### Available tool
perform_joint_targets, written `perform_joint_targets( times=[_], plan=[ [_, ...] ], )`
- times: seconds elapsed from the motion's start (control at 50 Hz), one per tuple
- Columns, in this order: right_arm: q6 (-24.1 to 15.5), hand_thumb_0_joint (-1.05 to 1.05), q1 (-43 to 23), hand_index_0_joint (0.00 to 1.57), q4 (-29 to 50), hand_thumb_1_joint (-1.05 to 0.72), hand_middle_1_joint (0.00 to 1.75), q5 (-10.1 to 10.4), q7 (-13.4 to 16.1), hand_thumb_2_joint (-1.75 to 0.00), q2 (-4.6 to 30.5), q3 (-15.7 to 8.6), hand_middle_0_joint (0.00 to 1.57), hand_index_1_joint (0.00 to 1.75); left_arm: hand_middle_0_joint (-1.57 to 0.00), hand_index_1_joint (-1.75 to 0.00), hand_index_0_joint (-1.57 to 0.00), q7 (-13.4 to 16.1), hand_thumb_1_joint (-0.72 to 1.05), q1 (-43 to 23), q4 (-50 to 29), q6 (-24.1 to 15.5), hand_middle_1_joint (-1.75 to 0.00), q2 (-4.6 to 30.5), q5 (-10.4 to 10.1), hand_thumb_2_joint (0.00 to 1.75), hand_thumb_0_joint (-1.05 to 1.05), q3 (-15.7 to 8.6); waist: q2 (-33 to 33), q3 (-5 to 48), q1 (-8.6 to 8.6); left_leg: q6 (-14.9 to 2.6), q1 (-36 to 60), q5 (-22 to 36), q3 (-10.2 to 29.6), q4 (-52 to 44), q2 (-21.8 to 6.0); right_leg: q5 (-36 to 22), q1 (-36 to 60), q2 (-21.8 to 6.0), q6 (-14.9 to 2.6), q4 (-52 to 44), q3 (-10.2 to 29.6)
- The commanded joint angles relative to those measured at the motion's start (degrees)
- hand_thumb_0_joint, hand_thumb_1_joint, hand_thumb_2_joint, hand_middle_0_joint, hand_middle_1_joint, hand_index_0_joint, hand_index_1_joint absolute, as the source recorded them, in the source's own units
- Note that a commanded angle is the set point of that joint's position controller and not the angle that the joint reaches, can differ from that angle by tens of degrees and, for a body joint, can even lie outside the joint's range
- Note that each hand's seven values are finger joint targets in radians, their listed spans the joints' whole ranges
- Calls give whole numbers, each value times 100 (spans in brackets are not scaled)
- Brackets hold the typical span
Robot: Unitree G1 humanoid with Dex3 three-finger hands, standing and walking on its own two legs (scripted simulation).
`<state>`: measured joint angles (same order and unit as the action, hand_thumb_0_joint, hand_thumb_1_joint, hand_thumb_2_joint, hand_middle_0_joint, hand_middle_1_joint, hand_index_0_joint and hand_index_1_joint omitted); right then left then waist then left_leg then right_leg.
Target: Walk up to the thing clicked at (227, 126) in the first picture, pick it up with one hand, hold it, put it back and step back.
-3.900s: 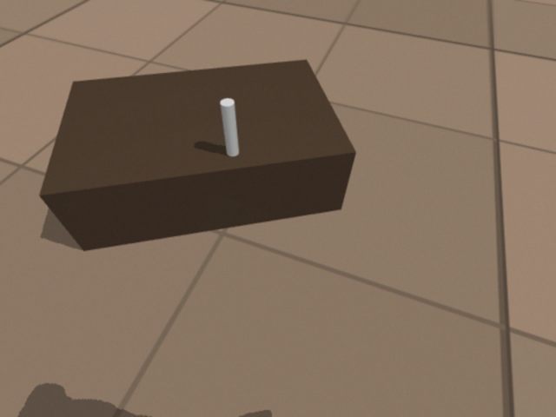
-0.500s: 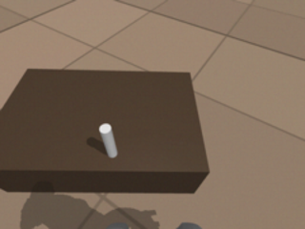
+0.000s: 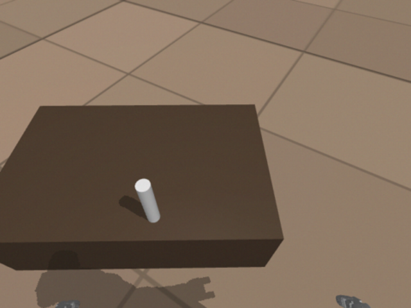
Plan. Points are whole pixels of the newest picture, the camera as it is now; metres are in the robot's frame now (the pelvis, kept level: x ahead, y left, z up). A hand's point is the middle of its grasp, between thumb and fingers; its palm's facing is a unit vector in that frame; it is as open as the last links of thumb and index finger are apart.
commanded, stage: walk up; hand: left
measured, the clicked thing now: (148, 202) +0.47 +0.21 -0.30
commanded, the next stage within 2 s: stand in 0.62 s
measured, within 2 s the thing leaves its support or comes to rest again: neither
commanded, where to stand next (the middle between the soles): +0.07 +0.01 m, yaw +0 degrees
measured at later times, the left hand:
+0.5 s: hand out of the picture +0.10 +0.25 -0.15, palm faces -0.04 -0.93 -0.36, open 7.4 cm
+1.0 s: hand out of the picture +0.09 +0.24 -0.15, palm faces -0.03 -0.94 -0.34, open 7.4 cm
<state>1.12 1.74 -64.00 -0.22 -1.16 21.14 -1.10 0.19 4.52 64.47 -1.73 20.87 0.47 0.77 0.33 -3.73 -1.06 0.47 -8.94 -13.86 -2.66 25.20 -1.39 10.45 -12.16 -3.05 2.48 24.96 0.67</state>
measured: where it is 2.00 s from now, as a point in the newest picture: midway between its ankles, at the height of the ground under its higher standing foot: outside the picture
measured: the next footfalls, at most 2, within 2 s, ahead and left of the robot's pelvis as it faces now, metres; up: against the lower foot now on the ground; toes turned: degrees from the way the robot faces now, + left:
none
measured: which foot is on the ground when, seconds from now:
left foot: down 0.00-1.00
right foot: down 0.00-1.00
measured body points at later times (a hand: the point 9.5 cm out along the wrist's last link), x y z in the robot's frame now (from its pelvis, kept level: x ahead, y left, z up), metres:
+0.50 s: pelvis +0.01 +0.00 +0.00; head +0.02 -0.01 +0.45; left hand +0.10 +0.30 -0.12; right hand +0.08 -0.31 -0.13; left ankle +0.00 +0.12 -0.74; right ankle +0.03 -0.15 -0.74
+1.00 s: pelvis +0.01 -0.01 +0.01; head +0.02 -0.01 +0.46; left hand +0.09 +0.29 -0.13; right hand +0.10 -0.31 -0.13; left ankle +0.00 +0.12 -0.74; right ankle +0.03 -0.15 -0.74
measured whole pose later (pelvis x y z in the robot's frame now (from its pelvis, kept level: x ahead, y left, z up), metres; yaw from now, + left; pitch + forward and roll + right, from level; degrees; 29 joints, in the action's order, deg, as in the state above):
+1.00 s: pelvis +0.01 -0.01 +0.01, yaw +0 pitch -2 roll +0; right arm -0.3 4.5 -65.3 -0.7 -0.6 20.3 -0.5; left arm -0.5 5.5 65.3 -0.4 19.9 0.7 0.2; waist 0.1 -2.8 0.0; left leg 1.4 -4.9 -11.5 -2.3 18.5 -2.1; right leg 8.7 -8.4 -2.3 1.8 19.3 0.0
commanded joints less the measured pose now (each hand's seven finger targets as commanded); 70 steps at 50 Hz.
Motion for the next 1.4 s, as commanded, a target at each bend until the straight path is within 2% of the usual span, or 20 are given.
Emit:
perform_joint_targets(
  times=[0.0,0.12,0.16,0.28,0.52,0.58,0.6,0.62,0.72,0.88,0.96,1.04,1.16,1.28,1.38],
  plan=[
    [-146,0,-297,20,275,-90,30,-12,46,-90,1184,-254,20,30,-20,-30,-20,60,90,-270,-246,-108,-30,1265,-9,90,0,-257,15,520,34,-234,57,241,564,-831,-575,-527,265,-435,-327,-583,394],
    [-172,0,-157,20,241,-90,30,-9,55,-90,1174,-256,20,30,-20,-30,-20,55,90,-312,-231,-88,-30,1240,7,90,0,-293,21,643,59,-219,139,516,492,-859,-586,-810,525,-436,-311,-566,312],
    [-159,0,-133,20,236,-90,30,-20,62,-90,1163,-254,20,30,-20,-30,-20,53,90,-343,-241,-70,-30,1239,2,90,0,-293,21,462,67,-196,45,287,505,-918,-556,-623,404,-425,-300,-628,347],
    [-154,0,-40,20,222,-90,30,-37,68,-90,1186,-279,20,30,-20,-30,-20,58,90,-336,-256,-51,-30,1217,21,90,0,-319,16,500,91,-215,53,221,485,-939,-577,-640,418,-403,-299,-605,317],
    [-137,0,66,20,275,-90,30,-13,68,-90,1131,-288,20,30,-20,-30,-20,69,90,-319,-268,-55,-30,1189,18,90,0,-326,-85,503,110,-206,265,556,439,-805,-556,-831,312,-419,-292,-625,390],
    [-132,0,95,20,286,-90,30,-30,72,-90,1174,-308,20,30,-20,-30,-20,71,90,-336,-294,-49,-30,1170,37,90,0,-327,-42,555,135,-217,214,456,438,-848,-568,-867,414,-419,-311,-580,352],
    [-196,0,58,20,282,-90,30,-33,86,-90,1038,-224,20,30,-20,-30,-20,55,90,-280,-223,-16,-30,1154,5,90,0,-297,-173,607,164,-173,219,789,608,-1017,-682,-920,501,-423,-291,-593,371],
    [-226,0,14,20,289,-90,30,-28,92,-90,1113,-230,20,30,-20,-30,-20,46,90,-217,-234,-1,-30,1129,-10,90,0,-294,-73,584,116,-150,253,845,585,-1018,-662,-863,472,-406,-273,-651,357],
    [-269,0,63,20,246,-90,30,-36,116,-90,1123,-215,20,30,-20,-30,-20,30,90,-240,-235,1,-30,1192,-9,90,0,-307,-10,597,154,-112,347,1071,537,-999,-667,-1026,562,-463,-294,-708,394],
    [-280,0,11,20,230,-90,30,-21,124,-90,1098,-188,20,30,-20,-30,-20,7,90,-172,-216,2,-30,1185,6,90,0,-294,-4,541,132,-85,375,849,524,-1039,-672,-872,559,-470,-298,-819,387],
    [-280,0,-1,20,244,-90,30,-19,125,-90,1144,-200,20,30,-20,-30,-20,9,90,-140,-225,-4,-30,1145,13,90,0,-289,-6,605,132,-104,451,1029,503,-965,-677,-1093,563,-484,-303,-841,380],
    [-266,0,59,20,230,-90,30,-25,117,-90,1096,-173,20,30,-20,-30,-20,16,90,-164,-236,-15,-30,1196,0,90,0,-299,-37,530,164,-86,420,849,499,-991,-665,-974,540,-479,-301,-873,393],
    [-265,0,113,20,221,-90,30,-30,127,-90,1095,-159,20,30,-20,-30,-20,16,90,-145,-246,-11,-30,1204,-4,90,0,-305,-30,561,154,-88,345,892,489,-980,-679,-1051,630,-506,-317,-882,409],
    [-259,0,112,20,205,-90,30,-30,129,-90,1137,-163,20,30,-20,-30,-20,5,90,-120,-232,18,-30,1194,3,90,0,-310,-12,475,117,-79,262,570,514,-1053,-652,-646,533,-459,-314,-933,392],
    [-270,0,139,20,212,-90,30,-34,125,-90,1129,-155,20,30,-20,-30,-20,8,90,-92,-242,-7,-30,1186,4,90,0,-303,-25,529,113,-98,330,833,510,-991,-668,-973,574,-489,-314,-895,383]
  ],
)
